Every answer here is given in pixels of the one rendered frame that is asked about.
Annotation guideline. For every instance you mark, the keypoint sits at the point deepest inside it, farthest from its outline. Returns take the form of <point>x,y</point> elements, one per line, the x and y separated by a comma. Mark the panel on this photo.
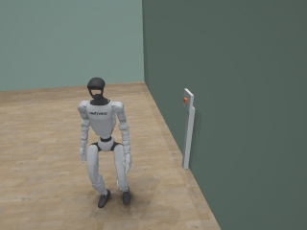
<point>188,127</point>

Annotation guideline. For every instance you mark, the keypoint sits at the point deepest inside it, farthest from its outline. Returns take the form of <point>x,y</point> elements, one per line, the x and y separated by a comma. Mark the robot left hand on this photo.
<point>128,160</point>

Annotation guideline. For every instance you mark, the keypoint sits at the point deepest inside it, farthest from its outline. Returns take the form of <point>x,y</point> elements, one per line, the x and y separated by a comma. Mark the robot left forearm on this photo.
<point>126,139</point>

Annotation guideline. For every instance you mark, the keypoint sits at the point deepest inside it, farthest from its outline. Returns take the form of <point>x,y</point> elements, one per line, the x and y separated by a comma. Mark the right robot shin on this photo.
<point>101,188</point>

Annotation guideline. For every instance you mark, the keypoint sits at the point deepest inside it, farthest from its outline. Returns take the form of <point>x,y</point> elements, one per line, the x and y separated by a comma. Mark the robot left upper arm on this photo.
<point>119,109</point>

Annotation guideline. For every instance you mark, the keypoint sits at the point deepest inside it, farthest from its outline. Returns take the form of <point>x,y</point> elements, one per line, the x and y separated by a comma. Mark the left robot thigh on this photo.
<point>118,154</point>

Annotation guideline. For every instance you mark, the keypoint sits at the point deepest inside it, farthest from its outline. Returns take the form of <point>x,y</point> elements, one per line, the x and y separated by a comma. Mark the robot right hand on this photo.
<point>83,153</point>

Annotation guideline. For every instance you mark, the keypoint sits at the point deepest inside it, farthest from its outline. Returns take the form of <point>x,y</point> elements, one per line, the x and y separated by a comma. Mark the robot right upper arm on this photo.
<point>83,113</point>

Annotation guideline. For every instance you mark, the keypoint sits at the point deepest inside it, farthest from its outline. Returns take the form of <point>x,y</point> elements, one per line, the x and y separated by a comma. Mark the robot right forearm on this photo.
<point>84,136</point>

